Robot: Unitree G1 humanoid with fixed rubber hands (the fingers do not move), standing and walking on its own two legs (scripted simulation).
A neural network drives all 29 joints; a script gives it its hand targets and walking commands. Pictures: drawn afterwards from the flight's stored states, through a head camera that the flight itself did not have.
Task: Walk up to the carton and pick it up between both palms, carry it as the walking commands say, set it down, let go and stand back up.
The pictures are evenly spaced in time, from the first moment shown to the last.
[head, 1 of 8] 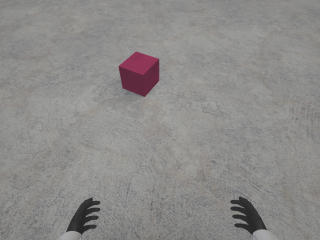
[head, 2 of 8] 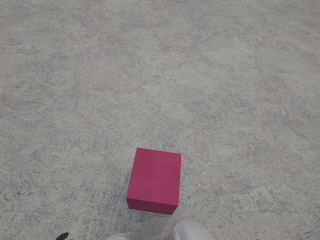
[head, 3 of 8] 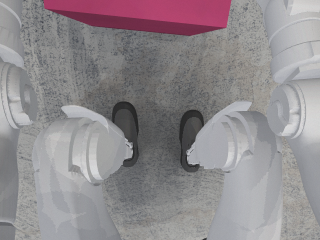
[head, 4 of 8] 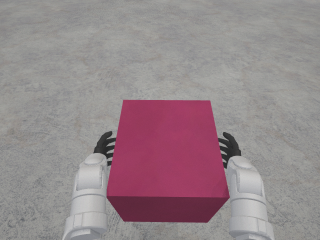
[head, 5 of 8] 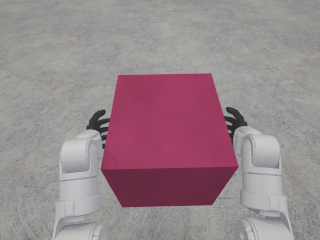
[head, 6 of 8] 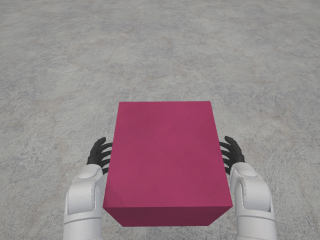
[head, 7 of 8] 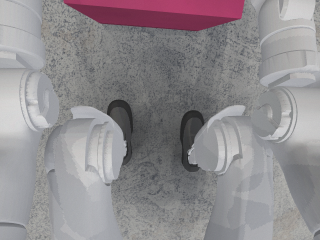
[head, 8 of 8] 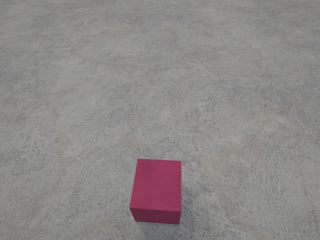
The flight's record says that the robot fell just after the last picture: no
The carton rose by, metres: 0.71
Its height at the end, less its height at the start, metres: +0.00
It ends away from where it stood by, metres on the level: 0.23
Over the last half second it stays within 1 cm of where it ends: yes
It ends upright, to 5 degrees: yes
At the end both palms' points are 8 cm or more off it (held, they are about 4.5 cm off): yes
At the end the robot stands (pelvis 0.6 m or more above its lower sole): yes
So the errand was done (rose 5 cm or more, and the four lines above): yes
